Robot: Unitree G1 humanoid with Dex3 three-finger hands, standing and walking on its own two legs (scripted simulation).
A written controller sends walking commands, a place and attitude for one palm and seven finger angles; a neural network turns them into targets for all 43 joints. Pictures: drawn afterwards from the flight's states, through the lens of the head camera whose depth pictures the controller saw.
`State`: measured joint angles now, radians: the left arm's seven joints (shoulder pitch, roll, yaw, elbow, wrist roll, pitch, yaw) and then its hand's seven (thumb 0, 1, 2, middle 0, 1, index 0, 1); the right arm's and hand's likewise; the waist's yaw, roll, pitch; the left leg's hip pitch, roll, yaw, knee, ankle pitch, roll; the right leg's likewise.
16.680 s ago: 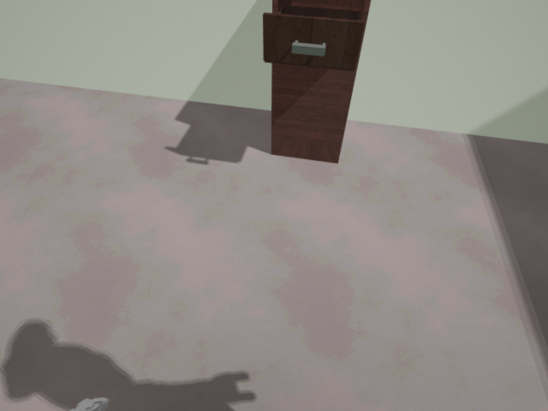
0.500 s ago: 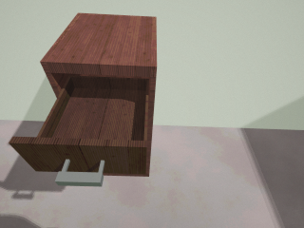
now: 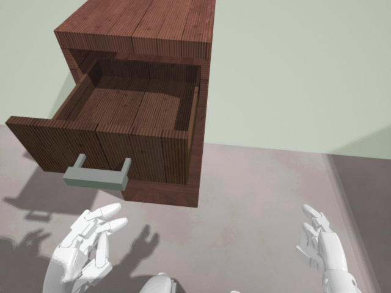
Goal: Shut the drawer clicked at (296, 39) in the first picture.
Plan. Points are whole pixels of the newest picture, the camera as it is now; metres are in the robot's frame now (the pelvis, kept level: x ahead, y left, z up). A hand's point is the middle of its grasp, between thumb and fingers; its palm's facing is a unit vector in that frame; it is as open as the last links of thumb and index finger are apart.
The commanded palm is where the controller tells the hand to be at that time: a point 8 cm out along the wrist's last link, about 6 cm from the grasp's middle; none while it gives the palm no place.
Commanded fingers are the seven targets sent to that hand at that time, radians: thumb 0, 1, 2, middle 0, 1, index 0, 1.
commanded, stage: raise the hand and make a fist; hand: left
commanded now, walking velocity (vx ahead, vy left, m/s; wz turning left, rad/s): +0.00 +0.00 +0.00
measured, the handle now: (100, 169) +0.33 +0.23 +0.08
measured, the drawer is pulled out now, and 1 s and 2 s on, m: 0.28 0.28 0.28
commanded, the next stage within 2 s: bring the fist close to the handle in 1.46 s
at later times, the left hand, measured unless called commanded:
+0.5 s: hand (88, 246) +0.17 +0.19 +0.10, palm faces +0.01 -1.00 -0.07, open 3.5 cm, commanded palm +0.12 +0.24 +0.12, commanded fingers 0.00 0.90 0.90 -1.16 -1.34 -1.16 -1.34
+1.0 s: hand (67, 242) +0.16 +0.19 +0.16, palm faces +0.03 -1.00 -0.08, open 3.2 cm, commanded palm +0.11 +0.25 +0.17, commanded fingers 0.00 0.90 0.90 -1.40 -1.60 -1.40 -1.60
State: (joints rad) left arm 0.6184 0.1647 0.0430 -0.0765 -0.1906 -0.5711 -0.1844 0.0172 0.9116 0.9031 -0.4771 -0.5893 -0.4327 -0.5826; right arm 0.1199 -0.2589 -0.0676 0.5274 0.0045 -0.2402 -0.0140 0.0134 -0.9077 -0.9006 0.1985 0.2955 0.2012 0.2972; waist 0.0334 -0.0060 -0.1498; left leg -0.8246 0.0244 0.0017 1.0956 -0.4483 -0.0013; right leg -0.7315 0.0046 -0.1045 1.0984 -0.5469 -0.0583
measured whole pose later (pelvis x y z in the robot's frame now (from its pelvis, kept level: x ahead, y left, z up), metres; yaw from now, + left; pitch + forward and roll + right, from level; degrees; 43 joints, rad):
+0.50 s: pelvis +0.02 +0.00 +0.03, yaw +0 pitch +8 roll -1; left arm 0.68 0.22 0.17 -0.20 -0.31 -0.36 -0.28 0.02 0.90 0.90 -0.97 -1.13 -0.96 -1.13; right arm 0.29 -0.25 -0.04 0.61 0.05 -0.25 -0.07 0.02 -0.90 -0.90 0.20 0.30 0.20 0.30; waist -0.01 0.04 -0.12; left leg -0.67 0.03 0.01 0.93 -0.40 0.00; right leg -0.58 0.02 -0.10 0.92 -0.49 -0.05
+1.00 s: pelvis +0.02 +0.02 +0.04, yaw +1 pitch +4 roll -2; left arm 0.77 0.23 0.10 -0.48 -0.26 -0.18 -0.22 0.02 0.90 0.90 -1.38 -1.57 -1.37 -1.57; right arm 0.21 -0.19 0.05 0.51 0.06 -0.26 -0.04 0.02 -0.90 -0.90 0.20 0.30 0.21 0.30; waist 0.05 0.06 -0.13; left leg -0.54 0.00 0.00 0.86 -0.40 0.03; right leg -0.42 0.00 -0.10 0.81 -0.46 -0.02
